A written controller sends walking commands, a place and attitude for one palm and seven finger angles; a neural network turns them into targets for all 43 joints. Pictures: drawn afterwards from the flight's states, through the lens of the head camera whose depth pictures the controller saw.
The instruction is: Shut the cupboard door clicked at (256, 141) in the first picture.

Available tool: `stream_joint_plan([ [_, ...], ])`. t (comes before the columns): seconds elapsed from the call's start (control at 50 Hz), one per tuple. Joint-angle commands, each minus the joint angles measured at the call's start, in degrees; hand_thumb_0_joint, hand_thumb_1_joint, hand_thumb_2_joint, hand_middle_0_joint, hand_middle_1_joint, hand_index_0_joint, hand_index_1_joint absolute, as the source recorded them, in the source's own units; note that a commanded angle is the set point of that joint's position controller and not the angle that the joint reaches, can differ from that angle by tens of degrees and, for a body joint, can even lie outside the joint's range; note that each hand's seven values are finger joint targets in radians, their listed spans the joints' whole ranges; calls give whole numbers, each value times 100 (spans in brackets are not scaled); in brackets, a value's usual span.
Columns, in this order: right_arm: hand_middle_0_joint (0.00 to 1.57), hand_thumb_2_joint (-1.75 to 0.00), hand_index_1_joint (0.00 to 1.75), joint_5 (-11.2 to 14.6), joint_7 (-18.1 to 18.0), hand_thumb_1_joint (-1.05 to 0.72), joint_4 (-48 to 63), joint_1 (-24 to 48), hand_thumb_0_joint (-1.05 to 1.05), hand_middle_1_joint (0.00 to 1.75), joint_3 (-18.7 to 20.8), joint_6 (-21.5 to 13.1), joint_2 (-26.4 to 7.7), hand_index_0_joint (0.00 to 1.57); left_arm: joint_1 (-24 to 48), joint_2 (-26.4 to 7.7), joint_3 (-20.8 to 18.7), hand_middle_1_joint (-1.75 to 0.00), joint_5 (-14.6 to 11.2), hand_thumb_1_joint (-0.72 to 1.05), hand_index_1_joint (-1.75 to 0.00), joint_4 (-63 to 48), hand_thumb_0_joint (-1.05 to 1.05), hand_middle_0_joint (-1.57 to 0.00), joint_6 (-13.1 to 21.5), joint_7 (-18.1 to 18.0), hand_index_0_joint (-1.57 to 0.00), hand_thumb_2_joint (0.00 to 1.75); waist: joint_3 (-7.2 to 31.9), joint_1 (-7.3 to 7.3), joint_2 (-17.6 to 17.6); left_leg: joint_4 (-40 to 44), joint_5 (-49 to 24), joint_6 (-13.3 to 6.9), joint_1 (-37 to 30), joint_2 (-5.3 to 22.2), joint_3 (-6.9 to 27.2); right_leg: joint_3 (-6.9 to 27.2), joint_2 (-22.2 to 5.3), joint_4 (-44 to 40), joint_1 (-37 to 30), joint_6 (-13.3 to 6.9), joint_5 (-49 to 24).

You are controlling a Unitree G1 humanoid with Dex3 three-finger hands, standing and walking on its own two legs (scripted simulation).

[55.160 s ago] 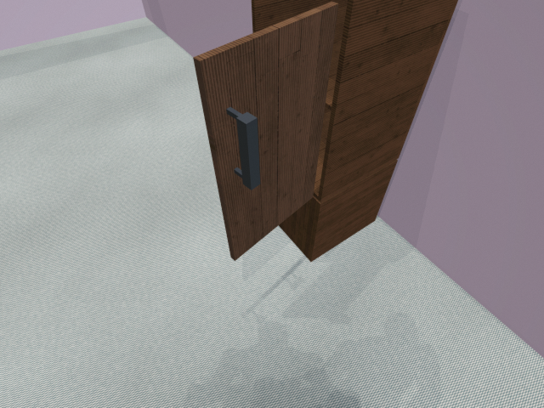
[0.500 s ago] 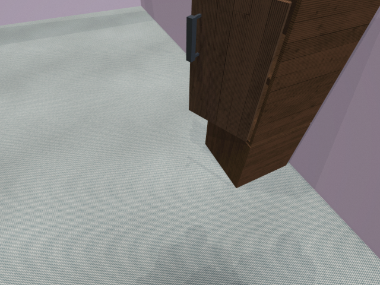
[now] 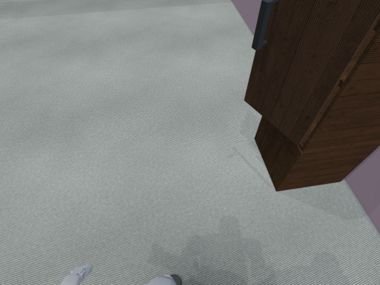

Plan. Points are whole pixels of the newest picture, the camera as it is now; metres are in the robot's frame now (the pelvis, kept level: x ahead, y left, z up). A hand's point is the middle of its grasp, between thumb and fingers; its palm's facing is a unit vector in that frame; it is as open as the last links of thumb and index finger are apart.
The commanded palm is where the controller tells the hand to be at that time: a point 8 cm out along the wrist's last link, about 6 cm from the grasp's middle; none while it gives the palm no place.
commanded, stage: walk to a spot facing it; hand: left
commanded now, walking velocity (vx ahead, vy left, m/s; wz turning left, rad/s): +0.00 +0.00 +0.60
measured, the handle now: (265, 24) +0.93 -0.25 +0.07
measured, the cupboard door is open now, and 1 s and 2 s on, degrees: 25 25 25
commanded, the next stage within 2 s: turn to face it in 1.52 s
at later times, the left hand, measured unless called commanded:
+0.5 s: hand out of the picture -0.02 +0.22 -0.16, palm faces +0.37 -0.89 -0.26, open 7.4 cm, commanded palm none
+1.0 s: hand out of the picture -0.01 +0.16 -0.17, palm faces +0.71 -0.68 -0.17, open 7.4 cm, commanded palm none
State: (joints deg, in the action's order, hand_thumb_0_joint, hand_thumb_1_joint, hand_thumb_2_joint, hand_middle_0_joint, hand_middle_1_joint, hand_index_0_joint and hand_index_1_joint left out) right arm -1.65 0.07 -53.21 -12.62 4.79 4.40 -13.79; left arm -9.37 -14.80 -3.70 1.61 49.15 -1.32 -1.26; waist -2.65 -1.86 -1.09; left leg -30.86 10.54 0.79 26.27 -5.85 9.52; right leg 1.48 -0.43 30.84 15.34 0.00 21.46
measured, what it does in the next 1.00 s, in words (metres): walks ahead, turning left: left foot, then right foot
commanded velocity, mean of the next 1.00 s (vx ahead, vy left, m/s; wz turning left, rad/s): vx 0.25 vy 0.00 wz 0.55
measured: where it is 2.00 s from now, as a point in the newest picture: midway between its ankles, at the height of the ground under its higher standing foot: (135, 247)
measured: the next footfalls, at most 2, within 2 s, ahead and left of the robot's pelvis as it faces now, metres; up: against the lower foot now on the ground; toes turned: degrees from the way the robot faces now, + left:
left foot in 0.34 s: +0.01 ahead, +0.14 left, +0.00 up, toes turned +20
right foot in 0.62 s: +0.17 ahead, -0.09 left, +0.00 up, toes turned +21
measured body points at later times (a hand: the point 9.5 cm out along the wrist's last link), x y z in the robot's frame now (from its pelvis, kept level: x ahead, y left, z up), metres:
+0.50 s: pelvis +0.01 +0.00 +0.00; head +0.05 +0.01 +0.45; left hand -0.04 +0.27 -0.14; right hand +0.19 -0.21 -0.14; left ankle -0.03 +0.13 -0.73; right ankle +0.05 -0.12 -0.68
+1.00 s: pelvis +0.12 +0.05 +0.01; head +0.15 +0.09 +0.45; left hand -0.05 +0.20 -0.15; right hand +0.38 -0.05 -0.13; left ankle +0.12 +0.20 -0.71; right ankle +0.14 -0.10 -0.73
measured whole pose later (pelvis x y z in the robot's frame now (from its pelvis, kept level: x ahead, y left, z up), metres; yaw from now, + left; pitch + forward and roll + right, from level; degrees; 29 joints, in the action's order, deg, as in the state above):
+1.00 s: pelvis +0.12 +0.05 +0.01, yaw +42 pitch +0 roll +0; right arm -1.8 3.5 -51.4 -6.3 3.2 1.0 -12.0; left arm -22.2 -9.0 -2.8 2.0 56.8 3.5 -0.1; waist -6.2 2.2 1.9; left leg -38.5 17.1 -2.2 26.4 2.9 -6.6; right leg -19.3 -9.7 26.5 2.5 4.0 21.2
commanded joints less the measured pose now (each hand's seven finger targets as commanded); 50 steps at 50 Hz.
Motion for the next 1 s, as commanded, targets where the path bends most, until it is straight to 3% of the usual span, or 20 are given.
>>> stream_joint_plan([
  [0.0,20,-90,30,-41,45,-90,557,-17,0,30,244,-60,-556,20,189,-1058,-257,-30,2,90,-30,-427,0,-20,60,-150,-20,90,-35,-85,812,-3845,1687,120,910,324,-274,1947,-2411,-2061,364,-1001,692],
  [0.04,20,-90,30,-7,128,-90,525,-50,0,30,178,-82,-471,20,418,-681,-147,-30,13,90,-30,-420,0,-20,141,-143,-20,90,-289,-235,997,-4016,1279,185,941,593,-579,715,-1794,-1419,90,-844,-1269],
  [0.12,20,-90,30,68,166,-90,731,542,0,30,27,-121,-335,20,-556,-878,-214,-30,15,90,-30,-152,0,-20,186,-125,-20,90,115,249,1062,-2581,1486,256,624,585,-1180,-111,-1746,-599,-1201,-727,-4118],
  [0.22,20,-90,30,106,169,-90,798,768,0,30,-49,-162,-295,20,-928,-1068,-311,-30,42,90,-30,-52,0,-20,145,-101,-20,90,328,411,1445,-1227,1525,123,-78,576,-1476,-347,-1921,-234,-1458,-628,-4515],
  [0.28,20,-90,30,51,146,-90,636,147,0,30,-26,-260,-511,20,-876,-1024,-323,-30,-34,90,-30,-55,0,-20,138,-35,-20,90,657,63,1026,399,609,-65,-1639,490,-1559,-796,-1764,598,-784,-196,-3363],
  [0.3,20,-90,30,3,127,-90,546,-263,0,30,98,-315,-1033,20,-917,-814,-285,-30,-64,90,-30,-171,0,-20,118,19,-20,90,948,-164,-168,844,175,-481,-2805,1373,-350,-1177,-1315,1709,469,143,-1623],
  [0.32,20,-90,30,-31,91,-90,446,-759,0,30,254,-317,-1669,20,-475,-471,-136,-30,-42,90,-30,-488,0,-20,142,93,-20,90,888,-471,-1706,1083,-522,-1257,-3521,2737,1610,-1177,-600,2981,2180,400,1580],
  [0.34,20,-90,30,-24,58,-90,306,-1056,0,30,255,-304,-1662,20,65,-527,-135,-30,16,90,-30,-736,0,-20,116,104,-20,90,660,-650,-1082,1418,960,-1573,-2928,3013,1843,-545,-690,3278,2473,292,1672],
  [0.4,20,-90,30,-44,-36,-90,510,-275,0,30,115,-410,-1191,20,328,-535,-207,-30,2,90,-30,-561,0,-20,135,198,-20,90,-214,-234,-1146,1708,2089,-1148,-1625,2140,1319,-174,-733,3298,2409,251,430],
  [0.5,20,-90,30,-46,-30,-90,596,163,0,30,121,-449,-1181,20,-283,-391,-171,-30,-6,90,-30,-321,0,-20,163,289,-20,90,39,116,-788,1506,2212,-986,-838,1670,705,-601,-337,1403,887,327,99],
  [0.54,20,-90,30,-29,-12,-90,641,505,0,30,120,-403,-1150,20,-1082,-446,-216,-30,23,90,-30,-97,0,-20,202,305,-20,90,104,500,-559,1067,2860,-840,110,1412,571,-886,-22,668,-494,371,-313],
  [0.56,20,-90,30,0,-4,-90,705,679,0,30,104,-399,-987,20,-1673,-573,-280,-30,58,90,-30,49,0,-20,253,281,-20,90,120,789,-101,250,3032,-678,914,994,284,-677,-114,104,-1448,340,-52],
  [0.6,20,-90,30,57,50,-90,978,741,0,30,-56,-450,-242,20,-2202,-1290,-344,-30,84,90,-30,52,0,-20,316,112,-20,90,71,1031,2323,-3371,2767,-226,2201,97,-694,2945,-2621,-2373,-1676,-511,2780],
  [0.62,20,-90,30,8,103,-90,1004,633,0,30,13,-406,-433,20,-1763,-1245,-365,-30,42,90,-30,-104,0,-20,336,50,-20,90,-93,637,1502,-4214,2275,-203,2050,534,-419,3353,-2955,-2645,-965,-801,3447],
  [0.64,20,-90,30,-24,137,-90,909,657,0,30,50,-405,-441,20,-1243,-1142,-348,-30,61,90,-30,-184,0,-20,382,14,-20,90,-280,440,1390,-4622,1735,-182,2044,795,-297,3192,-2867,-2611,-410,-847,3473],
  [0.68,20,-90,30,-47,244,-90,677,458,0,30,52,-340,-337,20,-583,-666,-233,-30,57,90,-30,-216,0,-20,473,28,-20,90,-304,54,908,-4511,708,-80,1481,1058,-531,1153,-2273,-2300,122,-516,1838],
  [0.74,20,-90,30,0,312,-90,551,410,0,30,-12,-329,-90,20,-890,-474,-213,-30,48,90,-30,21,0,-20,564,30,-20,90,-87,153,1004,-3533,417,-18,1219,1054,-990,-306,-1874,-2090,-566,-422,-85],
  [0.82,20,-90,30,16,356,-90,676,950,0,30,-99,-406,117,20,-1579,-464,-225,-30,47,90,-30,412,0,-20,605,28,-20,90,-49,468,817,-2246,572,-79,1399,991,-1341,-846,-1984,-1810,-1724,-505,-1728],
  [0.92,20,-90,30,24,377,-90,780,1027,0,30,-137,-522,57,20,-1587,-597,-244,-30,47,90,-30,520,0,-20,573,42,-20,90,-87,451,997,-745,857,-326,324,884,-1632,-1109,-2263,-1319,-1618,-507,-2320],
  [0.98,20,-90,30,-41,243,-90,292,-580,0,30,25,-593,-552,20,-1346,-606,-229,-30,-50,90,-30,478,0,-20,520,95,-20,90,702,-408,66,199,561,-561,-2802,679,-1627,-1854,-1741,1086,-129,-126,-2394],
])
